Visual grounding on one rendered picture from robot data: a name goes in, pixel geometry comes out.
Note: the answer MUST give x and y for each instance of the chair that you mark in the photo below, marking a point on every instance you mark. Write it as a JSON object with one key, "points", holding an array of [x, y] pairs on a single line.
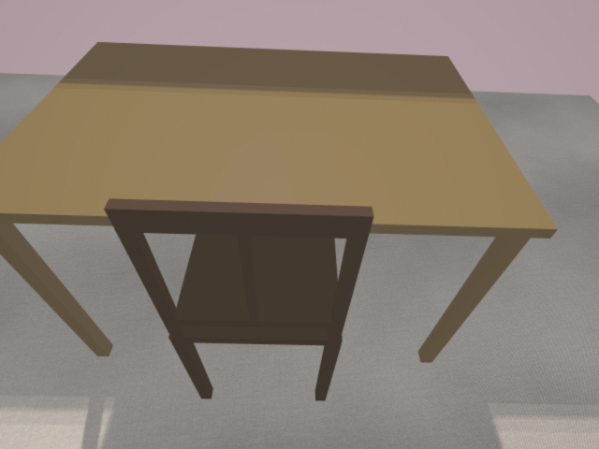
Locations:
{"points": [[258, 273]]}

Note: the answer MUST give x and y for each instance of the table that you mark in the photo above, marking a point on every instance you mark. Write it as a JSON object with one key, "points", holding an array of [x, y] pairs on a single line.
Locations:
{"points": [[401, 133]]}

